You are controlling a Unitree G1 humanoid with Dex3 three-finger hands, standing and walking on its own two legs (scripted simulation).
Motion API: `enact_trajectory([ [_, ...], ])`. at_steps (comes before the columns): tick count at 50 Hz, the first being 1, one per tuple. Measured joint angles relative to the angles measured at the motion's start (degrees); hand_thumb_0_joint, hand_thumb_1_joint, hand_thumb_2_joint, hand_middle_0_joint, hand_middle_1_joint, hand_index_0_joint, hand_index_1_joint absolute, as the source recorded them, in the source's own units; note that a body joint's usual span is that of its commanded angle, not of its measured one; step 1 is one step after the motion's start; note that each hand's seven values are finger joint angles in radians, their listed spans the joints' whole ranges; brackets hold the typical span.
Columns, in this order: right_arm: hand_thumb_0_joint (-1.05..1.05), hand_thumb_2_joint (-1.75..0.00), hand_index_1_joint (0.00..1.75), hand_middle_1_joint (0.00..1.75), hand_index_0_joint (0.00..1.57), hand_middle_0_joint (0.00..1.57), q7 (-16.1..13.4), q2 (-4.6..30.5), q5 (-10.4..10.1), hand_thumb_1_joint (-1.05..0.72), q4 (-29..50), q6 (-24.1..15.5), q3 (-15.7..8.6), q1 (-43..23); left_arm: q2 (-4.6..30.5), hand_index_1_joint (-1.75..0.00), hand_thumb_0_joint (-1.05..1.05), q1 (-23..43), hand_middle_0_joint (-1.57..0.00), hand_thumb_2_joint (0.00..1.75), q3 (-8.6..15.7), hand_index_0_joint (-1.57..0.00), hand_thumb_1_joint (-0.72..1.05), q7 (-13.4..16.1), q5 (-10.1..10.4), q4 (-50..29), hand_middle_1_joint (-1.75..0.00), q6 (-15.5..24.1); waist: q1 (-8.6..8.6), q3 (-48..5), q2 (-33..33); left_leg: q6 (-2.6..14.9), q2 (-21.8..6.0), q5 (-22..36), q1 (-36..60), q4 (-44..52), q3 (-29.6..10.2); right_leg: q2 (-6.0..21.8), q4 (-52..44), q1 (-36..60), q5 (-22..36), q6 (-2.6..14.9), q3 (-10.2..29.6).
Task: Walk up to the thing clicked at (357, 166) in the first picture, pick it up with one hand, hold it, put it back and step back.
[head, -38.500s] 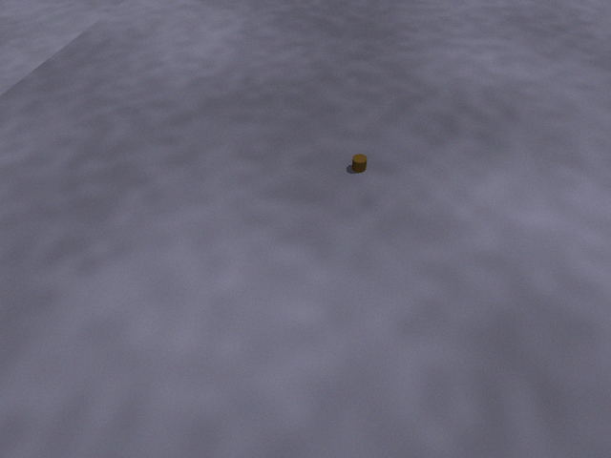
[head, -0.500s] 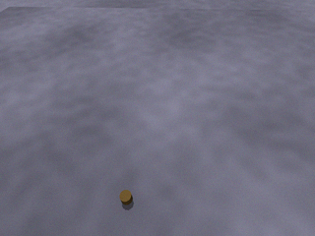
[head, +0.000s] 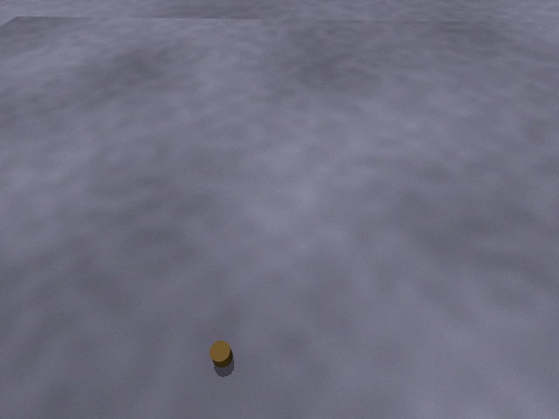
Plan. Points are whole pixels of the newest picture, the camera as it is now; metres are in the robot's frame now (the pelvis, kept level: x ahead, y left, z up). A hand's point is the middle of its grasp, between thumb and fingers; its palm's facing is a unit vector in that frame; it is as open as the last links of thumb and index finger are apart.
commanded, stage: stand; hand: left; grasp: from above
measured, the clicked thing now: (221, 354) +0.45 +0.27 -0.75
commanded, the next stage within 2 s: step back in 1.44 s
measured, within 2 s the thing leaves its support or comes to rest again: neither
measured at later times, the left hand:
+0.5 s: hand out of the picture +0.08 +0.24 -0.16, palm faces +0.02 -0.94 -0.33, open 7.4 cm
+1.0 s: hand out of the picture +0.06 +0.24 -0.16, palm faces +0.01 -0.94 -0.33, open 7.4 cm
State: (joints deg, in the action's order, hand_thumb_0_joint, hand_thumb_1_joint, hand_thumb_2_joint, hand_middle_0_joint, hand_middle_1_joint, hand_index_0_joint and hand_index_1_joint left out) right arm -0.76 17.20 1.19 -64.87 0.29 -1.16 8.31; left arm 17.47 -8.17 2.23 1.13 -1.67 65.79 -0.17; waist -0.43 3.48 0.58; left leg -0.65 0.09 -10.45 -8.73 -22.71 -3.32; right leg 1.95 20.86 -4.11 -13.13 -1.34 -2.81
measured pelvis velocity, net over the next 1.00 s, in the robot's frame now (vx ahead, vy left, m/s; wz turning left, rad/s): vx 0.01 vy -0.01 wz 0.01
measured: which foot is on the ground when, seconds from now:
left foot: down 0.00-1.00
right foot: down 0.00-1.00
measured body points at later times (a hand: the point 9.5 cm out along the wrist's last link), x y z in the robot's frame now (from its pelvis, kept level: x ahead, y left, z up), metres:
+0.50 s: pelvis +0.01 -0.01 +0.00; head +0.01 -0.01 +0.45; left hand +0.08 +0.29 -0.13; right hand +0.08 -0.30 -0.14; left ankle +0.02 +0.13 -0.74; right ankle -0.02 -0.13 -0.74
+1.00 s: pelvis +0.01 -0.01 +0.00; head +0.01 -0.01 +0.45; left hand +0.06 +0.29 -0.14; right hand +0.07 -0.30 -0.14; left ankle +0.02 +0.13 -0.74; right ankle -0.02 -0.13 -0.74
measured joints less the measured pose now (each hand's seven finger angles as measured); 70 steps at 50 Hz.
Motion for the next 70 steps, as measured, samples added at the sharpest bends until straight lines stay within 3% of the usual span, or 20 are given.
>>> enact_trajectory([
  [70,0.01,-0.9,0.3,0.3,0.2,0.2,0.6,1.8,-0.4,-0.91,-0.4,-0.6,1.6,-1.8,1.3,-0.3,0.0,1.4,-0.21,0.9,-0.9,-0.2,0.91,-1.2,0.9,-0.8,-0.3,0.7,0.32,-0.9,0.0,-1.17,-0.9,0.7,0.8,2.9,-0.7,-0.9,-2.3,0.7,0.2,1.07,-0.7],
])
